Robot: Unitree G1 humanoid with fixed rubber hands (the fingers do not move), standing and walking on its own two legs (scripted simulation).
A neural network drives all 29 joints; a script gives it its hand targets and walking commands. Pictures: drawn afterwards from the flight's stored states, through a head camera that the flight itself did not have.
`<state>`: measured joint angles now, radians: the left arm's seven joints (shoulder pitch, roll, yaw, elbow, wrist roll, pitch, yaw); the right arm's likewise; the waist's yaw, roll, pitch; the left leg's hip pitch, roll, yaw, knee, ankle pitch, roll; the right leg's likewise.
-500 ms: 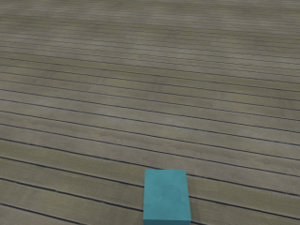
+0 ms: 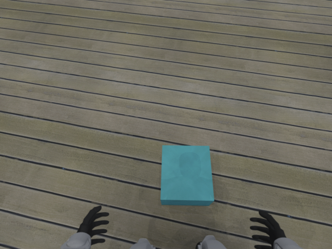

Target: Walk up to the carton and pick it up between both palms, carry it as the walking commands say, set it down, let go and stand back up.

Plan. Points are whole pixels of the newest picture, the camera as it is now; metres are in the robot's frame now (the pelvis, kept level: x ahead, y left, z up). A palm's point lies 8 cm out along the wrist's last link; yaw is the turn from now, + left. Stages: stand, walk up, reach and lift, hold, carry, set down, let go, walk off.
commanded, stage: reach and lift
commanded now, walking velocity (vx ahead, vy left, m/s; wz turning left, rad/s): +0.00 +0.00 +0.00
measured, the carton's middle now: (185, 175) +0.49 -0.07 -0.65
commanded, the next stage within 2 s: none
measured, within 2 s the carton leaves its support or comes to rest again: neither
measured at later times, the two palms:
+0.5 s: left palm (99, 193) +0.29 +0.21 -0.13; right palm (269, 195) +0.28 -0.26 -0.14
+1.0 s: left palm (112, 151) +0.43 +0.20 -0.17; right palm (256, 150) +0.43 -0.26 -0.17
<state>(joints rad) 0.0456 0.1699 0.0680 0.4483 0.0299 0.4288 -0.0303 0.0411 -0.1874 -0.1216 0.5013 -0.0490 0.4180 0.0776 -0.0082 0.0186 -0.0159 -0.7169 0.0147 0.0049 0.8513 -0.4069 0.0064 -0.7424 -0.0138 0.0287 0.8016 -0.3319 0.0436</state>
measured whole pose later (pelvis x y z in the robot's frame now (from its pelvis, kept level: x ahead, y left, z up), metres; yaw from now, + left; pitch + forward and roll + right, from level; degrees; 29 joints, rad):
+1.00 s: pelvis -0.05 -0.03 -0.07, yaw +2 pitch +41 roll +1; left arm -1.03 0.35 0.25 0.88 -0.05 0.23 -0.03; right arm -1.02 -0.36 -0.28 0.89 0.07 0.22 0.04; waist -0.03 0.00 -0.01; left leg -1.43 0.00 -0.04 1.06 -0.34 -0.04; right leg -1.46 0.00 0.02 1.04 -0.28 0.01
